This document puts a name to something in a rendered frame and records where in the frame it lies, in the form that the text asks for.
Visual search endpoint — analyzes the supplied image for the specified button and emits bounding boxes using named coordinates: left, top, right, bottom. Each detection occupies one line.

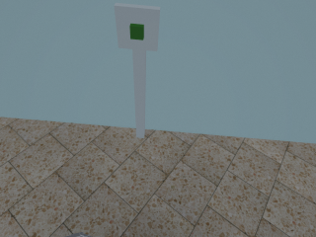
left=129, top=24, right=144, bottom=40

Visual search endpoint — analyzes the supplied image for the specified panel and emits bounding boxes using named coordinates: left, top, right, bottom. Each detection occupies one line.
left=114, top=2, right=161, bottom=138

